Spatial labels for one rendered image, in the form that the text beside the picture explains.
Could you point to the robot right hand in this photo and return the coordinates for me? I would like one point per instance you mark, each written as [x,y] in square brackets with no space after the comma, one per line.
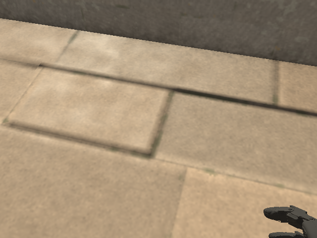
[295,217]

